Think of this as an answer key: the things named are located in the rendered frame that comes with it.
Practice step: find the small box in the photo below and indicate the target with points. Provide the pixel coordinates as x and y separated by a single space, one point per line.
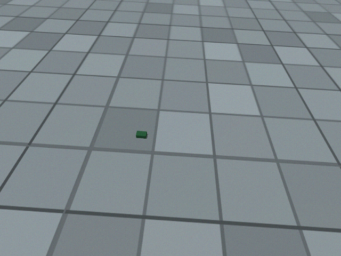
141 134

